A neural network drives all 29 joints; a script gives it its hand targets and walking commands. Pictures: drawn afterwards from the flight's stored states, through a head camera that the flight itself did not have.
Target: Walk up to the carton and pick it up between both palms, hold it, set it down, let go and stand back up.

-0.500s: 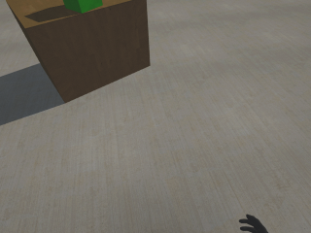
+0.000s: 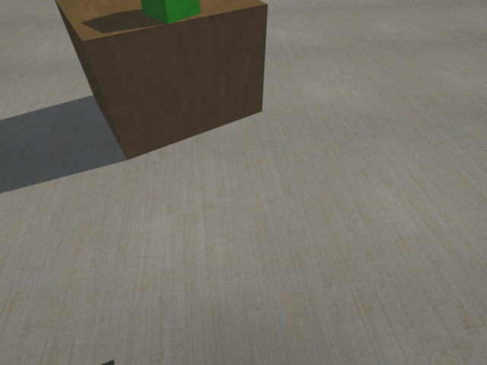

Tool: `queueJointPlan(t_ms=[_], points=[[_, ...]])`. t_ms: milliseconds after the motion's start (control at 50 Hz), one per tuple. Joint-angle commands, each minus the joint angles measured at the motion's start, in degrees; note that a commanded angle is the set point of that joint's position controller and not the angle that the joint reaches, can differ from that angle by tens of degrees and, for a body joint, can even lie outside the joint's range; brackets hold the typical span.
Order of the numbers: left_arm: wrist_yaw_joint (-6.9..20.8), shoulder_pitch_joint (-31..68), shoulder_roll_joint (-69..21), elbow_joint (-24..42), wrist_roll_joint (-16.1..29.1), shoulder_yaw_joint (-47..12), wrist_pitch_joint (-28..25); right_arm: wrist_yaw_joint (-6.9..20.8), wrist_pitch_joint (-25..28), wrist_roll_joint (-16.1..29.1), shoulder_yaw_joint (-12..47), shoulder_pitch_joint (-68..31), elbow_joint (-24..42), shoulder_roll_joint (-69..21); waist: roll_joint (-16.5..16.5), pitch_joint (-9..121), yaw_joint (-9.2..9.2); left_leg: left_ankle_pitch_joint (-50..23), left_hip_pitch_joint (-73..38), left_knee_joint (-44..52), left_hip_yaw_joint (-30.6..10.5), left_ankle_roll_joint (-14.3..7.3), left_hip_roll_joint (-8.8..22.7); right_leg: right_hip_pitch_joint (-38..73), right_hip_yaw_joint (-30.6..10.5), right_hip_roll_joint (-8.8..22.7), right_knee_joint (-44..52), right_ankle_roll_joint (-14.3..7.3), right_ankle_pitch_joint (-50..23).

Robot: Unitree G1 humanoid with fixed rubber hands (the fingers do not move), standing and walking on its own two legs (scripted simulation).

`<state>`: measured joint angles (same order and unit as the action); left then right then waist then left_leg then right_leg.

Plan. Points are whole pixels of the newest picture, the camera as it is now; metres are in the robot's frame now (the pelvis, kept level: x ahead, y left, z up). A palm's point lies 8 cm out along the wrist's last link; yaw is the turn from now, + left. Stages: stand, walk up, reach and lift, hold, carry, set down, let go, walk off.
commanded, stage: walk up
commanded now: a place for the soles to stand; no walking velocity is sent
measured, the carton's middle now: out of the picture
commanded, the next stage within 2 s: none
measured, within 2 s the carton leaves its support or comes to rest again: neither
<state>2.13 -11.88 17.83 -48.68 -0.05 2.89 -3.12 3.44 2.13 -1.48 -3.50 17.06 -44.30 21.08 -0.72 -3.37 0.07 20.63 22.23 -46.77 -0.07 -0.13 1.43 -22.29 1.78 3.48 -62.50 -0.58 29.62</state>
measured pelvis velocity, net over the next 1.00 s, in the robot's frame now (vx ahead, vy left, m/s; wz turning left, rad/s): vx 0.25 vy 0.01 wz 0.14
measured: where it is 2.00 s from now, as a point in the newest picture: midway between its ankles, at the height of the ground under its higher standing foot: (232, 306)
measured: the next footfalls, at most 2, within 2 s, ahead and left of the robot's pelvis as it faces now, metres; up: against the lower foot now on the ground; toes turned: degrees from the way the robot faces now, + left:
right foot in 0.20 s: +0.14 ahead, -0.14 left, +0.00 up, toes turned -2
left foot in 0.54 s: +0.26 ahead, +0.15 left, +0.00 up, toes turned +6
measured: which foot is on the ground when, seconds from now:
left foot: down 0.00-0.22, up 0.24-0.52, down 0.54-0.86, up 0.88-1.00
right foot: up 0.00-0.18, down 0.20-0.56, up 0.58-0.82, down 0.84-1.00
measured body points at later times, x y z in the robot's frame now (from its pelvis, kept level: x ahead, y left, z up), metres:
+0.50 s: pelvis +0.12 +0.00 +0.01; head +0.14 +0.01 +0.46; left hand +0.18 +0.31 -0.11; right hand +0.21 -0.30 -0.10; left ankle +0.19 +0.14 -0.68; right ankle +0.10 -0.13 -0.70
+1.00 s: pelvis +0.25 +0.01 +0.01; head +0.27 +0.01 +0.46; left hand +0.29 +0.32 -0.10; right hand +0.36 -0.29 -0.10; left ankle +0.26 +0.15 -0.66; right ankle +0.27 -0.10 -0.70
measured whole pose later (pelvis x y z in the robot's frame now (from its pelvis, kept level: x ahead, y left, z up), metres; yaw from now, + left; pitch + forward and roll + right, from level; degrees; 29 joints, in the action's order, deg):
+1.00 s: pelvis +0.25 +0.01 +0.01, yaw +8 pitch -1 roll +1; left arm 2.7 -15.4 20.0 -48.6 0.0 2.9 -5.5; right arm 1.5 3.9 -0.6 -3.6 19.8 -44.4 21.5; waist -0.5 -2.6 -0.4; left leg 23.5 30.2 -60.2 -0.7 -0.9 -0.3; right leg -20.6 5.4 4.6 -44.7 -0.4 23.4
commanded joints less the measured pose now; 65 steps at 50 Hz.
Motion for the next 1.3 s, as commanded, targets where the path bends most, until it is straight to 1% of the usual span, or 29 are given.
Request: queueJointPlan(t_ms=[0,120,180,200,220,240,280,340,420,480,520,540,560,580,660,780,820,840,860,880,920,940,1080,1140,1160,1180,1200,1260,1280], points=[[1.15,8.20,16.95,7.63,-1.77,5.57,-2.70,-2.07,3.41,0.50,-5.79,3.53,2.23,19.64,5.67,-3.41,1.58,23.90,-12.59,33.79,-40.74,-14.86,14.03,-23.18,-5.70,1.14,-3.88,-0.76,-2.54],[1.34,10.27,16.18,9.16,-1.38,5.50,-2.62,-1.72,3.10,0.29,-5.10,7.56,3.07,18.78,8.93,-2.38,2.68,8.32,-10.74,28.93,-32.86,-15.79,12.75,-13.68,-2.97,-1.33,14.64,-0.95,2.75],[0.59,1.81,15.47,6.80,-1.61,5.42,-4.21,-1.66,2.76,0.81,-4.78,2.84,5.05,17.74,5.61,3.63,-2.62,-3.14,-3.11,18.71,-24.88,-12.76,9.44,4.59,-0.90,-3.51,30.71,-2.32,-9.18],[-0.15,-3.40,17.66,5.45,-2.35,6.50,-4.93,-1.47,2.62,0.78,-3.32,1.64,5.67,14.77,1.68,6.39,-5.95,-4.13,9.25,9.09,-18.30,-9.33,5.42,19.79,-7.82,-0.76,37.17,-4.23,-5.19],[-0.82,-10.44,24.57,4.87,-2.88,8.23,-5.49,-1.47,3.16,1.63,-1.52,0.20,8.56,8.55,-14.25,11.45,-9.50,1.21,23.77,-11.31,-7.14,-4.55,-3.87,34.28,-26.92,13.63,46.43,-6.42,12.55],[-0.93,-9.63,27.25,5.43,-2.67,8.92,-5.83,-2.04,3.17,0.89,-1.86,-1.31,7.36,11.12,-11.80,8.28,-8.38,9.63,33.97,-20.18,-2.79,-1.85,-5.75,37.43,-38.98,24.72,48.56,-11.30,5.68],[-1.01,-6.74,23.31,6.28,-1.45,7.38,-5.56,-2.17,3.64,1.20,-2.42,-1.45,5.58,13.00,-1.22,3.66,-5.69,0.81,33.53,-23.25,-5.66,-2.43,0.07,31.94,-26.52,20.90,44.51,-10.86,-8.63],[-1.26,-6.25,19.59,6.50,-1.18,6.58,-4.94,-1.16,3.36,1.21,-2.91,0.14,4.64,13.55,-7.32,4.41,-4.19,-0.55,28.85,-15.77,-2.91,-1.70,2.44,29.50,-13.90,15.99,39.85,-8.84,-28.53],[-0.67,-2.82,21.45,9.86,-1.63,7.19,-4.48,-0.57,3.13,1.42,-3.28,-4.19,6.72,12.80,-5.82,-0.58,-4.86,-1.56,23.31,-3.21,-0.65,-1.01,7.22,19.48,-10.40,21.16,42.02,-13.75,-19.28],[0.01,2.24,23.84,10.17,-2.32,7.19,-3.67,-0.09,3.57,1.61,-4.10,2.19,3.98,12.82,-11.19,2.30,-0.18,-5.28,6.81,4.03,5.03,-1.81,4.71,11.49,-4.37,18.33,37.80,-11.23,-14.40],[0.42,3.14,18.99,9.36,-2.52,5.45,-2.80,-1.25,4.40,0.94,-6.39,16.83,-2.55,15.91,5.59,9.97,7.55,-6.31,-15.90,11.56,7.46,-2.67,-3.05,3.58,5.31,9.24,11.21,-6.69,-20.34],[0.61,3.05,14.83,10.48,-1.84,3.50,-2.45,-2.46,4.54,0.22,-8.04,21.87,-2.75,20.73,14.33,8.95,9.75,9.49,-20.96,16.75,-13.25,-6.74,3.37,-11.02,5.83,4.14,-7.60,-3.62,-17.62],[0.90,2.63,14.40,12.44,-0.78,3.50,-2.29,-2.74,4.85,1.28,-7.82,17.59,-0.84,26.60,20.34,8.16,7.01,27.10,-20.14,34.77,-50.62,-12.15,15.38,-24.92,-0.87,-3.69,-14.26,-1.78,-1.00],[0.59,5.55,18.50,10.00,-0.62,4.35,-2.11,-2.57,4.91,2.64,-7.65,12.54,0.82,24.88,9.89,1.73,4.92,34.30,-17.76,37.40,-53.79,-15.60,18.03,-28.61,-4.87,-0.47,-15.82,-1.72,-1.97],[1.18,3.96,19.00,5.13,-1.08,5.48,-1.69,-3.00,4.19,1.08,-5.11,7.80,1.17,20.20,6.56,-0.95,2.01,19.90,-5.26,30.73,-37.91,-14.40,12.43,-16.58,-5.43,2.09,-2.52,-1.49,-3.58],[1.08,4.22,18.69,5.85,-1.44,6.50,-2.41,-2.58,3.57,0.17,-5.42,6.86,2.43,20.20,9.45,0.70,2.12,16.07,-1.27,25.45,-36.11,-16.56,12.45,-7.72,-2.31,-0.76,14.65,-1.18,3.35],[0.27,-4.96,18.17,3.60,-2.06,6.55,-4.03,-2.63,3.26,0.40,-3.90,2.28,3.85,17.12,3.51,4.98,-3.92,4.90,11.15,10.22,-22.91,-11.46,6.67,13.86,-2.80,-1.73,30.70,-3.22,-3.96],[-0.32,-11.44,22.97,2.72,-3.02,8.03,-4.79,-2.83,3.43,1.12,-2.06,-0.01,5.99,11.49,-10.76,6.47,-8.91,6.88,27.49,-5.14,-10.30,-5.71,-1.96,26.95,-19.09,8.23,40.86,-5.64,10.57],[-0.41,-11.31,27.52,3.02,-3.04,8.97,-4.97,-3.39,3.60,0.92,-2.03,-2.66,6.31,10.38,-15.18,3.36,-9.36,9.57,38.53,-18.36,-1.66,-2.72,-6.21,30.19,-36.42,23.59,50.50,-8.19,21.67],[-0.73,-9.46,27.95,4.56,-2.32,8.51,-5.25,-3.87,3.84,0.92,-2.34,-5.11,5.90,13.77,-7.01,1.65,-9.04,7.41,41.48,-23.94,-6.13,-1.91,-2.77,31.87,-38.56,26.11,49.48,-9.81,8.71],[-1.05,-6.41,22.20,5.51,-1.23,7.25,-4.74,-3.20,4.45,1.66,-2.23,-0.33,3.71,14.19,-2.26,4.51,-5.21,0.80,33.49,-20.05,-5.17,-1.78,0.50,31.50,-21.89,19.69,42.41,-8.66,-11.99],[-1.22,-6.24,20.72,4.83,-1.18,6.61,-4.65,-3.00,4.61,1.35,-2.77,1.06,2.84,14.13,-5.88,3.63,-4.18,-0.90,30.80,-19.27,-2.98,-1.64,1.19,28.04,-15.83,17.75,41.20,-7.34,-19.12],[-0.31,-5.95,22.99,7.80,-1.66,7.24,-3.35,-1.63,4.33,1.87,-3.16,-4.76,5.14,12.80,-9.42,1.72,-5.94,-2.12,20.26,-1.03,4.41,-1.14,4.03,20.90,-4.15,17.85,37.37,-12.39,-23.72],[0.35,-0.21,21.30,9.02,-1.84,5.74,-2.30,-2.19,5.37,1.50,-4.56,8.17,0.51,13.64,-2.66,6.47,3.09,-7.43,-5.19,11.00,9.55,-3.50,-1.74,8.88,4.70,13.79,20.91,-8.93,-26.74],[0.38,0.66,16.58,9.65,-1.88,4.36,-1.99,-3.31,5.73,0.84,-6.52,20.30,-3.30,16.99,10.02,12.65,8.62,-3.43,-19.38,12.88,-0.12,-4.24,-2.45,-0.35,5.17,9.45,-1.43,-5.68,-24.70],[0.86,1.19,12.61,11.71,-1.08,3.13,-1.75,-4.24,5.99,0.21,-8.20,20.30,-1.99,25.28,24.92,9.08,8.23,9.96,-23.15,25.36,-37.89,-9.46,10.49,-20.93,3.15,-0.75,-12.89,-1.38,-2.00],[0.48,4.87,18.09,12.02,0.10,4.23,-1.39,-4.19,6.06,2.23,-7.60,17.74,-0.16,26.90,13.08,8.82,7.45,18.68,-22.92,33.35,-54.81,-15.31,16.48,-27.75,-4.33,-1.70,-15.63,-1.40,0.37],[0.37,3.44,19.47,7.16,-1.01,5.15,-1.12,-4.94,5.35,2.71,-5.20,9.90,1.47,20.56,2.71,3.34,3.78,7.74,-17.15,25.38,-42.24,-16.54,14.14,-24.63,-5.77,2.30,-10.75,-1.33,-0.11],[0.67,3.33,18.53,7.28,-1.07,5.27,-0.99,-4.94,5.34,1.89,-4.97,11.00,0.46,20.36,6.12,1.10,3.02,2.08,-11.06,24.22,-38.66,-15.70,12.89,-20.82,-5.67,3.02,-7.55,-1.70,0.09]])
